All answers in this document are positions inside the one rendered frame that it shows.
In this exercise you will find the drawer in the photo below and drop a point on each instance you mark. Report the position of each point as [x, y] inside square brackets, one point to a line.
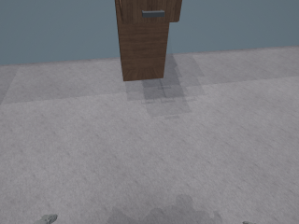
[131, 11]

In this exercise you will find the left robot hand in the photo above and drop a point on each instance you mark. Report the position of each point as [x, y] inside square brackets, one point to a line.
[47, 219]

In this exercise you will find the cabinet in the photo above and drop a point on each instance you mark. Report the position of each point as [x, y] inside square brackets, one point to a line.
[142, 48]

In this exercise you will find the handle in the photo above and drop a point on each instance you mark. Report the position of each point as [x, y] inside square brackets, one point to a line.
[152, 13]

